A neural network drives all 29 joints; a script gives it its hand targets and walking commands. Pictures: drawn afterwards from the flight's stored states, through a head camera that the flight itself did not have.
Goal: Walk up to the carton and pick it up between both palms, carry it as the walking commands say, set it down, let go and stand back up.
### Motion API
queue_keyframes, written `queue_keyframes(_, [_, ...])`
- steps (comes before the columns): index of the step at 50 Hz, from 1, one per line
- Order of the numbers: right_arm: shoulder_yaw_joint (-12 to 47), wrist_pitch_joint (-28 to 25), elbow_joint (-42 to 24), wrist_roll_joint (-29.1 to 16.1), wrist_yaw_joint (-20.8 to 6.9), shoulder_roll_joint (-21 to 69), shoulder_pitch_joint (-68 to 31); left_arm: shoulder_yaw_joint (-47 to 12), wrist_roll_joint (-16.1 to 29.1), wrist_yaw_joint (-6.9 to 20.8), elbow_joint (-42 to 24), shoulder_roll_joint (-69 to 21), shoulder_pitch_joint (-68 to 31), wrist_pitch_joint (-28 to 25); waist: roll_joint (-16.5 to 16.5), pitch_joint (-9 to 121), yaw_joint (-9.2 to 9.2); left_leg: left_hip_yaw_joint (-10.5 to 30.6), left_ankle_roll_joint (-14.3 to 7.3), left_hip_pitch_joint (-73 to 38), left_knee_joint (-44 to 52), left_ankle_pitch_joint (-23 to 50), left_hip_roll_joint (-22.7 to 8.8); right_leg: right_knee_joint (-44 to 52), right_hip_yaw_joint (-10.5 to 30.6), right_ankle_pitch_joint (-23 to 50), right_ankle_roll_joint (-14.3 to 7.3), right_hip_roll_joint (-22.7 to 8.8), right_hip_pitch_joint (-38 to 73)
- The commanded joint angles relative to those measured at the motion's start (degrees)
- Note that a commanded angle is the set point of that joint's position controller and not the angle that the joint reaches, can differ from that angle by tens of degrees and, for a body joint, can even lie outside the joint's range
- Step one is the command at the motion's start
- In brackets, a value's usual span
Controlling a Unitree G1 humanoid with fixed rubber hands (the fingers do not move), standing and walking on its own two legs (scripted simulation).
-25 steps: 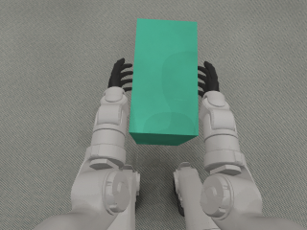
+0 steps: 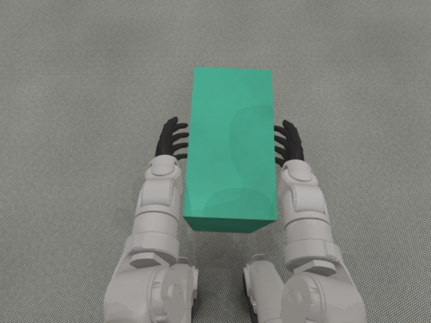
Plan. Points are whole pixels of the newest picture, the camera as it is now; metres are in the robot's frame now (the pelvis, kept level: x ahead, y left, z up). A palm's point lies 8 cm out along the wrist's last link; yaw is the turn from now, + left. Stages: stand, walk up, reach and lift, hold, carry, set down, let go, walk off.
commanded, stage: reach and lift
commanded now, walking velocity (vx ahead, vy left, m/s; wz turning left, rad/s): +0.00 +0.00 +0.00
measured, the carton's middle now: (226, 163) +0.43 -0.02 -0.12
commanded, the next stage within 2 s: none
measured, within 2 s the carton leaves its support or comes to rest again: neither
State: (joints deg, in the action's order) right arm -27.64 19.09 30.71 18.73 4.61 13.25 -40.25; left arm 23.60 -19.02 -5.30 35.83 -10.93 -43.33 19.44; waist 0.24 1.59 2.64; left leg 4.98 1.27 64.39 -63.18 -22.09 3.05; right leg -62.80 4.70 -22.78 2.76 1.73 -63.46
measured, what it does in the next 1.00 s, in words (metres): rises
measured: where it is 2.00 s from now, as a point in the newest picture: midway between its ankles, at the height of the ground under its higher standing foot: (221, 308)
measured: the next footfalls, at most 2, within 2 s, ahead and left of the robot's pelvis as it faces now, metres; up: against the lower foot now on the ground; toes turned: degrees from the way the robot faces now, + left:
none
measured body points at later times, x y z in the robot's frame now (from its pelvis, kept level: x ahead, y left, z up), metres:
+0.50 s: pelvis +0.01 +0.00 +0.06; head +0.14 +0.00 +0.49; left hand +0.40 +0.09 +0.02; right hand +0.38 -0.14 +0.03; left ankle +0.07 +0.12 -0.64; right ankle +0.06 -0.14 -0.64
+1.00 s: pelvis +0.03 +0.00 +0.09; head +0.05 +0.01 +0.54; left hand +0.38 +0.09 +0.10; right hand +0.37 -0.14 +0.11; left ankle +0.07 +0.12 -0.64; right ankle +0.06 -0.14 -0.64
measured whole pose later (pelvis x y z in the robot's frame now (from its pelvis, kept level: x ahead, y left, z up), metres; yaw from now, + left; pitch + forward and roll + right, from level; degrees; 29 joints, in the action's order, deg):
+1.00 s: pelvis +0.03 +0.00 +0.09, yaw -1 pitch +0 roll +0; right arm -19.7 29.8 28.3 18.3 4.3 13.3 -28.0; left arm 17.7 -18.8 -5.9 30.0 -13.1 -27.7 29.1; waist -0.8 -2.4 3.0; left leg 3.8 0.3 17.8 -29.1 -11.8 1.6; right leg -29.2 6.6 -12.1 2.4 0.3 -17.7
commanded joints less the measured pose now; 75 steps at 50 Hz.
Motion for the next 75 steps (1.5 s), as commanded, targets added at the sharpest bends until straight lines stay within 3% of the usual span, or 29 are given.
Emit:
queue_keyframes(1, [35.28,-1.37,5.96,-7.62,-13.51,60.19,-34.74,-32.12,7.72,13.40,4.35,-63.03,-32.92,-2.32,1.13,44.12,0.59,-2.34,-0.70,-26.02,9.45,14.76,6.96,7.87,-3.38,15.60,-0.99,8.13,24.62])
queue_keyframes(22, [37.18,-0.80,2.73,-6.93,-13.21,59.93,-24.95,-34.42,6.84,14.25,0.83,-62.19,-23.62,-1.84,-0.02,34.48,0.02,-1.41,-1.01,-40.78,23.73,18.25,5.35,22.54,-0.95,19.12,-1.13,6.52,39.25])
queue_keyframes(35, [36.56,2.32,2.78,-7.61,-12.83,61.87,-19.15,-35.26,7.92,14.52,-0.77,-61.32,-19.93,0.71,-0.81,28.94,-0.28,-1.68,-1.12,-49.14,32.30,18.54,4.39,31.06,0.15,20.75,-0.99,5.37,49.03])
queue_keyframes(56, [38.72,14.62,-2.05,-13.32,-13.04,63.39,-14.37,-37.96,14.41,14.08,-8.42,-62.67,-16.34,12.29,-0.22,18.61,0.45,-0.66,-1.28,-60.17,40.05,18.33,2.84,38.60,-0.32,20.51,-0.94,4.15,59.69])
queue_keyframes(63, [38.57,19.00,-3.74,-14.56,-12.98,61.88,-15.21,-37.08,15.69,13.93,-9.95,-61.26,-17.38,16.64,-0.66,12.71,0.28,-0.43,-1.38,-61.49,42.40,14.45,2.22,41.17,-0.64,17.03,-1.15,3.65,61.66])
queue_keyframes(75, [37.36,20.91,-3.01,-14.65,-12.57,59.88,-19.40,-33.74,15.68,13.47,-10.09,-60.75,-20.08,19.34,-0.35,10.88,-1.06,-0.92,-1.00,-62.75,42.62,13.29,2.26,41.74,-0.82,14.87,-1.97,3.22,62.28])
